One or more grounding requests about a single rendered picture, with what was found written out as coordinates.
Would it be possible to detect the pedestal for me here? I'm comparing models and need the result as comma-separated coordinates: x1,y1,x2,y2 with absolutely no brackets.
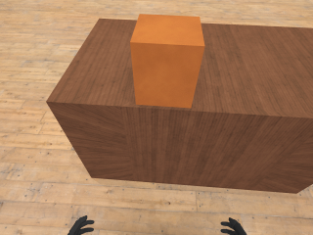
46,19,313,194

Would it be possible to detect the right robot hand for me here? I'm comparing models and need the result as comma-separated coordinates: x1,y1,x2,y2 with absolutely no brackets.
220,217,247,235

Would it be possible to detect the carton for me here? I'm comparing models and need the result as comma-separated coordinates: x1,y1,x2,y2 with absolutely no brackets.
130,14,205,109

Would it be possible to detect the left robot hand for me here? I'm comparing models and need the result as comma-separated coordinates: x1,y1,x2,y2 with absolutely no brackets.
68,215,95,235

